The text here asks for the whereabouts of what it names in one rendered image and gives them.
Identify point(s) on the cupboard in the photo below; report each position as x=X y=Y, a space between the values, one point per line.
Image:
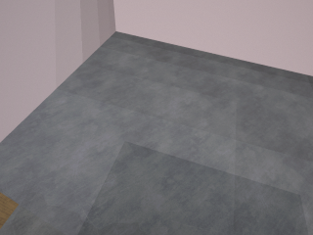
x=7 y=206

